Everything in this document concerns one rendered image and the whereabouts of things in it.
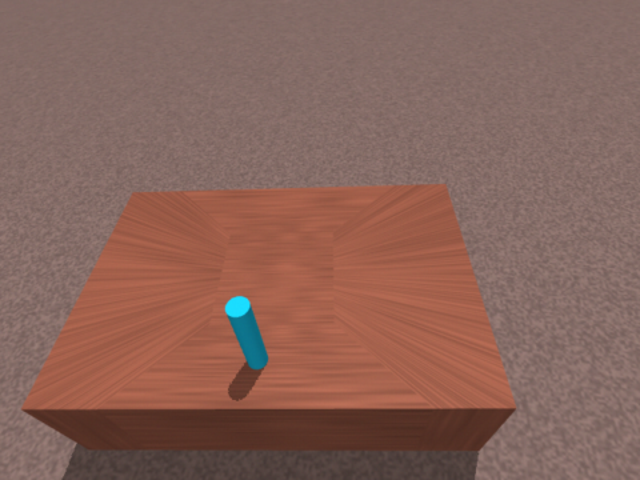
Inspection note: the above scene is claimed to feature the can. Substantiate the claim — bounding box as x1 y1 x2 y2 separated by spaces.
225 296 268 370

